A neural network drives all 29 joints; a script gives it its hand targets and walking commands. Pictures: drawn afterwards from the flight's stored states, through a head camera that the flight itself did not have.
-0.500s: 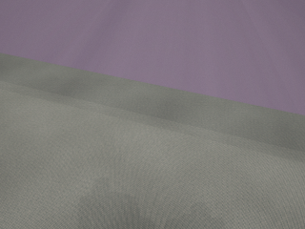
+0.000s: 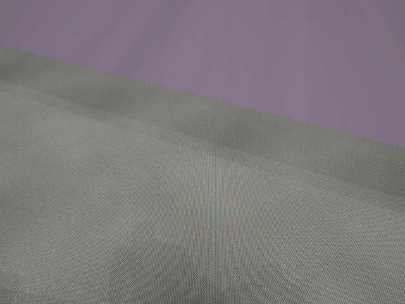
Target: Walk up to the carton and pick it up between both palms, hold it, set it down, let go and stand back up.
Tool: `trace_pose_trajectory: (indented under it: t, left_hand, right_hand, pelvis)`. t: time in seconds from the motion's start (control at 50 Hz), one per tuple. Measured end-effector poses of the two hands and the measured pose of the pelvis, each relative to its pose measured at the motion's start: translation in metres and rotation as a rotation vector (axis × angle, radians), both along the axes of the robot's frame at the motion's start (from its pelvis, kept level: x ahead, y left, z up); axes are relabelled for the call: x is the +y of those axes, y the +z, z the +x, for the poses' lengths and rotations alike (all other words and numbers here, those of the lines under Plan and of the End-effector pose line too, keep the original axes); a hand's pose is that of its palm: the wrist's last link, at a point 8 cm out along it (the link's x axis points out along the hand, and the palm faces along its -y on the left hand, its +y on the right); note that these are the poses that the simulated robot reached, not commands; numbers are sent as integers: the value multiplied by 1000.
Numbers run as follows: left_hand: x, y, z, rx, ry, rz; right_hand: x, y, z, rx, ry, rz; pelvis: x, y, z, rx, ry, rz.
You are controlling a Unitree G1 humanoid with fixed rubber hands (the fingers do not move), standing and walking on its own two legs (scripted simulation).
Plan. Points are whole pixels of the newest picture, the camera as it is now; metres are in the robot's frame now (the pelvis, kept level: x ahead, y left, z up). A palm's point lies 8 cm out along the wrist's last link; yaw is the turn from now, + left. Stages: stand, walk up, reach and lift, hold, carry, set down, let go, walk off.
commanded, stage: walk up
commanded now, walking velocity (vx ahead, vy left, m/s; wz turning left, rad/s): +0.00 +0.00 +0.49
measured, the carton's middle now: out of the picture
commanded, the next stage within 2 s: none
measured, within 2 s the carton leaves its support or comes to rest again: neither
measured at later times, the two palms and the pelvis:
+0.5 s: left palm out of the picture -0.01 +0.36 -0.13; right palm out of the picture +0.09 -0.11 -0.09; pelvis -0.01 +0.11 +0.03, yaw +16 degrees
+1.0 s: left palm out of the picture +0.03 +0.34 -0.10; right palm out of the picture +0.14 -0.15 -0.10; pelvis +0.02 +0.07 +0.03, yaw +30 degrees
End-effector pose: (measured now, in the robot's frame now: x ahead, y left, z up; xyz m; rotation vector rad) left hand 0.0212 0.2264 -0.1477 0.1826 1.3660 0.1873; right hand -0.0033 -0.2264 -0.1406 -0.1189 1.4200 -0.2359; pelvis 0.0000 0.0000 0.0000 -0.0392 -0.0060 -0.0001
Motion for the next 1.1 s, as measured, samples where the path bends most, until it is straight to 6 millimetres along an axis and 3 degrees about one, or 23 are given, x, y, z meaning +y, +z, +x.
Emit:
trace_pose_trajectory:
  t: [0.06,0.12,0.18,0.24,0.28,0.36,0.5,0.64,0.8,0.96,1.1]
  left_hand:
    - [18,-1,-3,-53,73,12]
    - [35,-2,-11,-74,121,4]
    - [55,-13,-19,-65,147,-18]
    - [78,-26,-26,-47,161,-42]
    - [89,-23,-29,-32,170,-49]
    - [108,-3,-23,-56,216,-62]
    - [131,15,-27,-66,276,-62]
    - [140,20,-39,-54,334,-42]
    - [138,31,-22,-130,383,-6]
    - [122,45,0,-210,415,31]
    - [92,53,14,-261,469,69]
  right_hand:
    - [-4,8,31,-25,85,-39]
    - [4,21,72,-108,151,-69]
    - [25,29,110,-209,209,-88]
    - [53,31,130,-276,258,-92]
    - [70,35,132,-292,272,-78]
    - [98,44,115,-219,305,-51]
    - [119,50,90,-113,348,-31]
    - [115,53,83,-71,378,-47]
    - [102,50,97,-64,439,-47]
    - [83,45,128,-69,496,-28]
    - [55,37,170,-85,537,-9]
  pelvis:
    - [9,0,-2,5,65,-5]
    - [24,3,-2,12,104,-7]
    - [43,-2,-1,11,147,-18]
    - [62,-9,-1,3,154,18]
    - [72,-6,-1,5,164,-4]
    - [88,13,-1,15,212,-28]
    - [107,28,-5,28,274,-42]
    - [111,30,0,43,343,-27]
    - [103,30,5,42,426,-16]
    - [81,31,19,45,507,-12]
    - [47,28,40,44,576,3]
